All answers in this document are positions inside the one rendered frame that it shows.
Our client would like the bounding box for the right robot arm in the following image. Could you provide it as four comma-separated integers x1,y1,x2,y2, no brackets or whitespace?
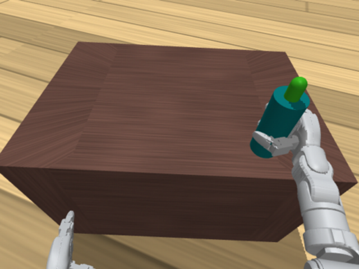
292,145,359,269

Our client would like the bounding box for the bottle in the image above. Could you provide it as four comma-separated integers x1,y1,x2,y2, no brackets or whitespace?
250,77,310,159

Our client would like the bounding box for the left robot hand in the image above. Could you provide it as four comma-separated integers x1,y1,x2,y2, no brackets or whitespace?
46,211,94,269

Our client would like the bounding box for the right robot hand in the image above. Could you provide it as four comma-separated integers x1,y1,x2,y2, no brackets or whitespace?
252,103,321,156

